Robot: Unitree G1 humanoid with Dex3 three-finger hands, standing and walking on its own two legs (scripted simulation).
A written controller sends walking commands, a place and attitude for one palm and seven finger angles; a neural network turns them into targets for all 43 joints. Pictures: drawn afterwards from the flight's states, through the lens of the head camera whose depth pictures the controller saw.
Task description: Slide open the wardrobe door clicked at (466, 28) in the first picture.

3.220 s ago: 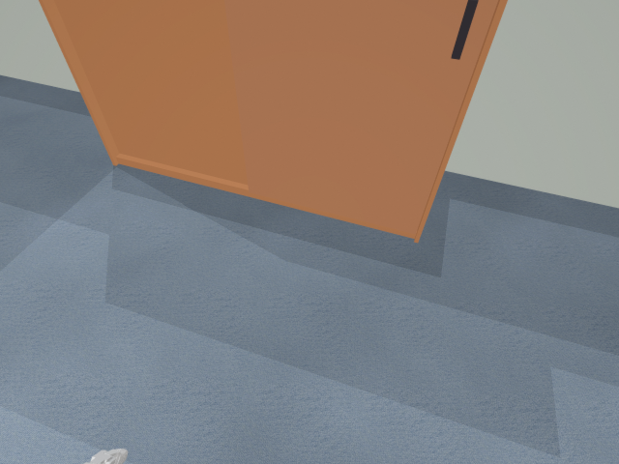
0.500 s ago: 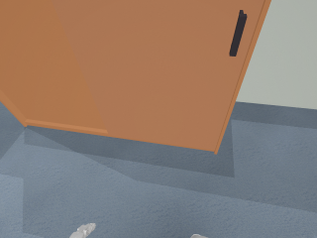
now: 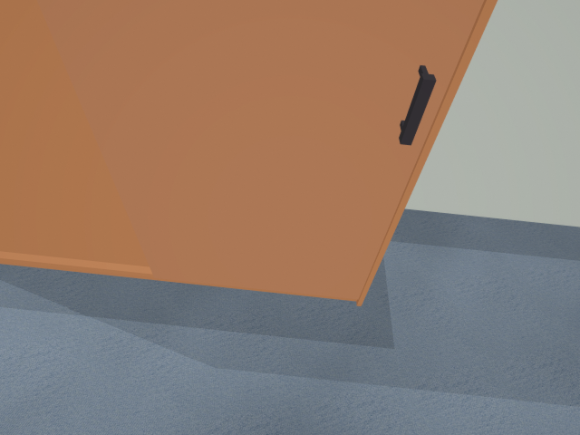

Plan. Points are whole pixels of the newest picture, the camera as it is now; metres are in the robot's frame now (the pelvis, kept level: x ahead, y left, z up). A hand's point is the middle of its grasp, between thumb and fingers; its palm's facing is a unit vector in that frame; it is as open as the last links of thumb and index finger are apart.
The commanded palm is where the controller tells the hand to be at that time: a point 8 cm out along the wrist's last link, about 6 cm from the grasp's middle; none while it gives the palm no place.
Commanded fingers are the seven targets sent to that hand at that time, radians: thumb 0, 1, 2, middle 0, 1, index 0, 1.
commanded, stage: take the last steps up to it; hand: right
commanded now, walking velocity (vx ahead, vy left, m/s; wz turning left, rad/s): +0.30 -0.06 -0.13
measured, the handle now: (414, 105) +0.70 -0.20 +0.12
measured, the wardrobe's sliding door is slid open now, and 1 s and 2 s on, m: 0.00 0.00 0.00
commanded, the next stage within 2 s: come to a stop and stand still in 0.58 s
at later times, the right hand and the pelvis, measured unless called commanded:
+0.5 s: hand out of the picture +0.11 -0.24 -0.17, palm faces +0.10 +0.98 -0.18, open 7.4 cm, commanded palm none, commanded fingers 0.00 -0.90 -0.90 0.20 0.30 0.20 0.30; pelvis +0.11 -0.06 +0.00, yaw -2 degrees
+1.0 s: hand (424, 380) +0.27 -0.23 -0.18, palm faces +0.12 +0.97 -0.21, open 7.3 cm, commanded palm none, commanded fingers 0.00 -0.90 -0.90 0.20 0.30 0.20 0.30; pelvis +0.22 -0.05 -0.01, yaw -3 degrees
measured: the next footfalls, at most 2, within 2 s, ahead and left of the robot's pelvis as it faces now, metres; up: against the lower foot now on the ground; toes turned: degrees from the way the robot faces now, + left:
right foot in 0.26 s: +0.10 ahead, -0.16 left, +0.00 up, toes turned -11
left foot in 0.66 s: +0.30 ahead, +0.06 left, +0.00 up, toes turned +6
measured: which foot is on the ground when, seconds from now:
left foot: down 0.00-0.26, up 0.28-0.64, down 0.66-1.00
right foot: up 0.00-0.24, down 0.26-0.66, up 0.68-1.00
